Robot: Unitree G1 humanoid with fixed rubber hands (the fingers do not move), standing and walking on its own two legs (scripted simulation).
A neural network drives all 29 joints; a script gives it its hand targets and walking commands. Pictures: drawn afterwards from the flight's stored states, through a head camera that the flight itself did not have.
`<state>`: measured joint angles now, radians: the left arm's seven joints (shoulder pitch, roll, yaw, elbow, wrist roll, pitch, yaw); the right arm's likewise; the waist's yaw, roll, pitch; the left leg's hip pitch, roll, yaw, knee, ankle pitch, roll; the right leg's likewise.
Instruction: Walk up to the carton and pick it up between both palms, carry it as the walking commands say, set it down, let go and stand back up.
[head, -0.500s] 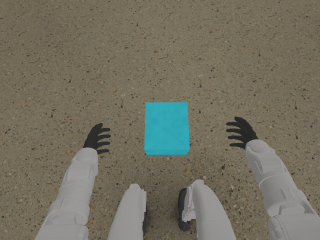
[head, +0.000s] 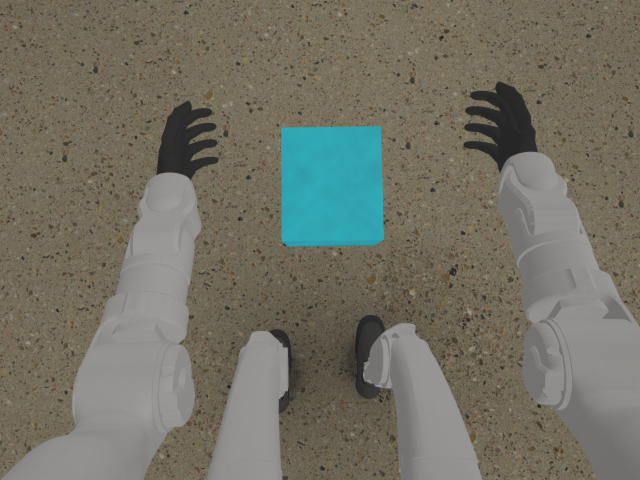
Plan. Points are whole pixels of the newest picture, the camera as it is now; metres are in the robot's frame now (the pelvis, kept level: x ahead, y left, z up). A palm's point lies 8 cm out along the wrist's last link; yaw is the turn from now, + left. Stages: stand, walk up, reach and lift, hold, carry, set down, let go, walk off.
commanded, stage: reach and lift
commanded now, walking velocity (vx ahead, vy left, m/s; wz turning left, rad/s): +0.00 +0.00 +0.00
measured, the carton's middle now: (331, 190) +0.53 -0.01 -0.59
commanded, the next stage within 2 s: none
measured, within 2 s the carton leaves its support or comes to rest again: neither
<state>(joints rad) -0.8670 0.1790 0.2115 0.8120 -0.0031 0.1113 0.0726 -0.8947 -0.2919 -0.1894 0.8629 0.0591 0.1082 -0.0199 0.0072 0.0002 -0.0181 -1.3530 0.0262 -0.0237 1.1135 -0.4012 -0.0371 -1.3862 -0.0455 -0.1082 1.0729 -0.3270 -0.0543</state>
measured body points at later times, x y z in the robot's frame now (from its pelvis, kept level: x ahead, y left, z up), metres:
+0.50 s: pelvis -0.01 +0.00 -0.04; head +0.30 +0.00 +0.27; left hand +0.49 +0.19 -0.18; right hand +0.50 -0.22 -0.18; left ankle +0.04 +0.14 -0.63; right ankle +0.07 -0.10 -0.63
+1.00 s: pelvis -0.06 +0.00 -0.20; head +0.29 -0.01 +0.08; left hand +0.49 +0.18 -0.35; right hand +0.49 -0.22 -0.34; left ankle +0.04 +0.14 -0.63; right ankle +0.07 -0.10 -0.63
